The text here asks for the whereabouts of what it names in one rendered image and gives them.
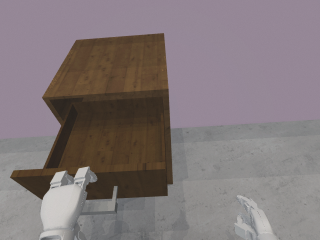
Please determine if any robot left forearm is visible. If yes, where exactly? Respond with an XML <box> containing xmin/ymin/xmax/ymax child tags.
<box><xmin>39</xmin><ymin>228</ymin><xmax>75</xmax><ymax>240</ymax></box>

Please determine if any robot left hand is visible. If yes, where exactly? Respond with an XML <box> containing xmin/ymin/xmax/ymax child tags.
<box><xmin>40</xmin><ymin>166</ymin><xmax>98</xmax><ymax>240</ymax></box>

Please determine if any handle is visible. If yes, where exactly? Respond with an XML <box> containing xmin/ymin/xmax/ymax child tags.
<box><xmin>80</xmin><ymin>186</ymin><xmax>118</xmax><ymax>216</ymax></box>

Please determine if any cabinet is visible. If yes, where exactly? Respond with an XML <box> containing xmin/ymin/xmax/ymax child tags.
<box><xmin>42</xmin><ymin>33</ymin><xmax>173</xmax><ymax>185</ymax></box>

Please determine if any drawer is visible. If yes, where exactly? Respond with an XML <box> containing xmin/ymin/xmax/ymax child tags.
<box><xmin>10</xmin><ymin>96</ymin><xmax>168</xmax><ymax>200</ymax></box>

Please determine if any robot right hand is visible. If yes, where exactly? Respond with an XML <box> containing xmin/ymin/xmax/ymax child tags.
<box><xmin>234</xmin><ymin>195</ymin><xmax>275</xmax><ymax>240</ymax></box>

